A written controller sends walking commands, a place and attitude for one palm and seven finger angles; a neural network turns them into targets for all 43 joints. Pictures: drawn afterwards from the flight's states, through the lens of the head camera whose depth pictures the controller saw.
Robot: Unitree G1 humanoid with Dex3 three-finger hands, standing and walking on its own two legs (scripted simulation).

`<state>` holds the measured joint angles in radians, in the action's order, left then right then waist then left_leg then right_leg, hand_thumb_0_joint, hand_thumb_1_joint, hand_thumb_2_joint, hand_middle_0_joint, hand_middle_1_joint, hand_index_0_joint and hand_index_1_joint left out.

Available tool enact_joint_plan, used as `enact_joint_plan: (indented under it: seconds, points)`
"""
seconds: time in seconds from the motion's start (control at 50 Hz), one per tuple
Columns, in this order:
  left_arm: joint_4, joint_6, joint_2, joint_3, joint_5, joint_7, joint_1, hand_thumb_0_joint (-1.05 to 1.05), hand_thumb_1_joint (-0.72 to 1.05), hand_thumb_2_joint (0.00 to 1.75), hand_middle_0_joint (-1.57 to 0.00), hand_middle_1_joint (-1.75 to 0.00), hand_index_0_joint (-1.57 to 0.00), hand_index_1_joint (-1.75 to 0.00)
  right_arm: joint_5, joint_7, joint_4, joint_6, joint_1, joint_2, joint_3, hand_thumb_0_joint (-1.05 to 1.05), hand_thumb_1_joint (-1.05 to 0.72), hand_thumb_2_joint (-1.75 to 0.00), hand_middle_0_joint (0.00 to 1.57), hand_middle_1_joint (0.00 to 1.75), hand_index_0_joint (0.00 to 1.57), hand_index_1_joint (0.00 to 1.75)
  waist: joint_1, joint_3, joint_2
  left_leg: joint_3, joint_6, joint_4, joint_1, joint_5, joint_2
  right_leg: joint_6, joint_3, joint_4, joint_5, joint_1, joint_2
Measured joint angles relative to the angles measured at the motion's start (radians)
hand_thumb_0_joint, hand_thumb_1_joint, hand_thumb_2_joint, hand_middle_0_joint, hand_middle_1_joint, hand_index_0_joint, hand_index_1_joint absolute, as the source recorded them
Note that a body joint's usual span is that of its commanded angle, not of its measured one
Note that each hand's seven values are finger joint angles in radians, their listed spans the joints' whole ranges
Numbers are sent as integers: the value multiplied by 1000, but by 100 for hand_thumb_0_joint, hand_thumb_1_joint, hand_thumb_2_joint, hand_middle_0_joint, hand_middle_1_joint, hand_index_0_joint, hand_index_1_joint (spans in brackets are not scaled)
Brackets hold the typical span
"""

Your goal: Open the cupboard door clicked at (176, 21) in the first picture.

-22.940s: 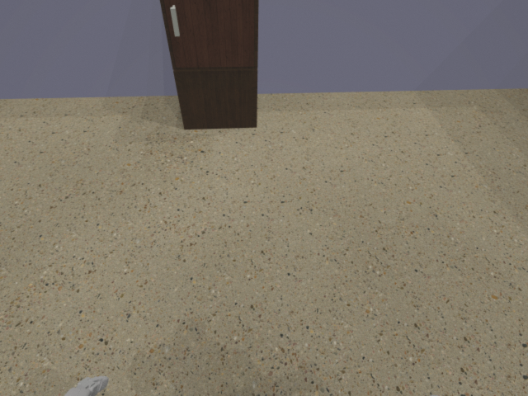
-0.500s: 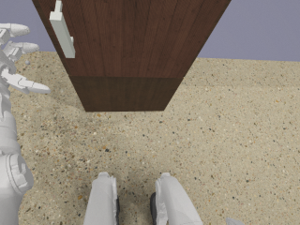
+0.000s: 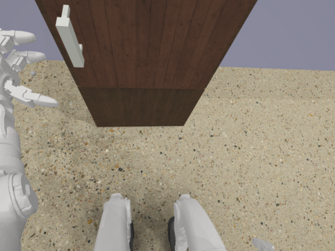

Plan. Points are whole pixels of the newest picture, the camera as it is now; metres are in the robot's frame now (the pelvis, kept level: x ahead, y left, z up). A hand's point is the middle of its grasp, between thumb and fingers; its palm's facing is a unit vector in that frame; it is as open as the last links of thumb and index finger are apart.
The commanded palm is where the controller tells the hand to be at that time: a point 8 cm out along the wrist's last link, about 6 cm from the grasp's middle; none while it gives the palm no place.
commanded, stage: slide the fingers in behind the handle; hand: left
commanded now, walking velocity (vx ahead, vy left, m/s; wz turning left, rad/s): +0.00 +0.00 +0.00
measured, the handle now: (72, 38) +0.58 +0.20 +0.05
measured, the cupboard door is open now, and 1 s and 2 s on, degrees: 0 0 0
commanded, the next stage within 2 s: move the hooked fingers beside the handle in 1.56 s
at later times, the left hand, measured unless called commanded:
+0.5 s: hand (54, 74) +0.48 +0.23 +0.04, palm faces +0.04 -1.00 -0.03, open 14.0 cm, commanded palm +0.47 +0.26 +0.04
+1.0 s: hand (64, 73) +0.49 +0.21 +0.04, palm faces +0.07 -1.00 -0.01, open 14.1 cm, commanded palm +0.47 +0.23 +0.04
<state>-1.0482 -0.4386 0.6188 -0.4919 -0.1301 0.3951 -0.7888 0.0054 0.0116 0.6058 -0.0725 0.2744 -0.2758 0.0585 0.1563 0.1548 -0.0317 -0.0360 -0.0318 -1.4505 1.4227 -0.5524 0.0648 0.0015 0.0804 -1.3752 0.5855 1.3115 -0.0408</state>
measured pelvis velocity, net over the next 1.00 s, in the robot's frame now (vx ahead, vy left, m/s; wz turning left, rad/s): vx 0.00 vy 0.00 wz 0.02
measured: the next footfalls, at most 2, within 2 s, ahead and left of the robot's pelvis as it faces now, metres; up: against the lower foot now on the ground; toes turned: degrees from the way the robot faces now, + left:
none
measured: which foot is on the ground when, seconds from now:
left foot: down 0.00-1.00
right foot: down 0.00-1.00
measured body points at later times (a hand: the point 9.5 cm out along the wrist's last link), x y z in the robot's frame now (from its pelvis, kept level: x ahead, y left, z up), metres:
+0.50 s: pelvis +0.00 +0.00 +0.01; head +0.16 +0.03 +0.43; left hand +0.48 +0.28 +0.05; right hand +0.06 -0.27 -0.11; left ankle +0.05 +0.10 -0.58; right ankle +0.03 -0.13 -0.58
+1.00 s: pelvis +0.00 +0.00 +0.01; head +0.16 +0.03 +0.43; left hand +0.48 +0.27 +0.04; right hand +0.06 -0.27 -0.11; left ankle +0.05 +0.10 -0.58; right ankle +0.03 -0.13 -0.58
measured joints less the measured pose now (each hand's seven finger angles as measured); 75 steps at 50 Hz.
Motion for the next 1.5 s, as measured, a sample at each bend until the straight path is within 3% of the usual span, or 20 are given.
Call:
enact_joint_plan:
  seconds: [0.12,0.32,0.56,0.78,1.22,1.5]
  points:
    - [-7,14,-28,48,-20,13,-15,-2,-50,30,-30,-120,-30,-120,-5,3,23,-2,8,3,0,0,-91,-89,20,30,20,30,-17,1,0,-4,2,12,-9,7,-7,-2,4,8,-1,-11,6]
    - [10,1,-68,46,4,-46,-10,-2,-50,30,-30,-120,-30,-120,4,0,12,10,0,9,-6,0,-91,-89,20,30,20,30,4,9,-1,-2,6,11,-10,5,-2,-5,2,6,-1,-8,1]
    - [6,-7,-110,78,0,-82,10,-2,-50,30,-30,-120,-30,-120,1,-8,18,4,11,17,-7,0,-91,-89,20,30,20,30,-10,10,-5,7,6,32,-39,9,-5,-5,-7,17,-2,-31,5]
    - [-12,-22,-123,101,10,-111,-21,-2,-50,30,-30,-120,-30,-120,8,-10,20,6,4,15,-15,0,-91,-89,20,30,20,30,2,10,-4,1,8,16,-20,6,-8,-7,-2,2,3,-14,6]
    - [-6,-44,-193,191,-5,-218,-17,-2,-50,30,-26,-121,-26,-121,18,-28,50,-1,10,29,-35,0,-91,-89,20,30,20,30,-27,16,-2,-7,8,44,-43,12,-28,-6,7,28,7,-45,23]
    - [-37,-63,-200,219,2,-231,-45,-2,-50,30,-27,-123,-26,-123,24,-32,55,-7,-7,28,-36,0,-91,-89,20,30,20,30,-31,17,1,-15,5,41,-38,12,-37,-4,15,28,11,-47,30]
